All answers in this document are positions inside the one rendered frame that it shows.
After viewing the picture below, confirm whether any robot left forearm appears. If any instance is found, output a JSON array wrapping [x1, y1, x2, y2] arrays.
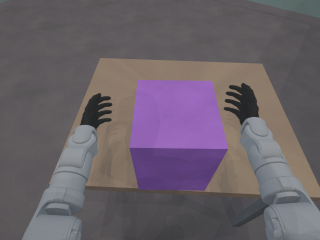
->
[[22, 125, 98, 240]]

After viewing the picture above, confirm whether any robot left upper arm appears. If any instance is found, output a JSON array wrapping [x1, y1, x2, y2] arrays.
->
[[25, 214, 82, 240]]

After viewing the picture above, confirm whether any carton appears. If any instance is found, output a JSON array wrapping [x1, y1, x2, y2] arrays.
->
[[129, 80, 228, 191]]

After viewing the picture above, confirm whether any robot left hand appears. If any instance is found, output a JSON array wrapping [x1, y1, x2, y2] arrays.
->
[[80, 93, 112, 131]]

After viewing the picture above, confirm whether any table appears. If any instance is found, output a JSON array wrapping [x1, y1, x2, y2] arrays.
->
[[49, 58, 320, 227]]

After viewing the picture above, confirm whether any robot right forearm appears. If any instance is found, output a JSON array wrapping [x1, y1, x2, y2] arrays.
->
[[240, 117, 320, 214]]

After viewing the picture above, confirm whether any robot right upper arm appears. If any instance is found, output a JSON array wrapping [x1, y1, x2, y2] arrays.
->
[[264, 202, 320, 240]]

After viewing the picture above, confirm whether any robot right hand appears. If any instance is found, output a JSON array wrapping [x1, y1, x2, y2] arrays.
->
[[224, 83, 259, 126]]

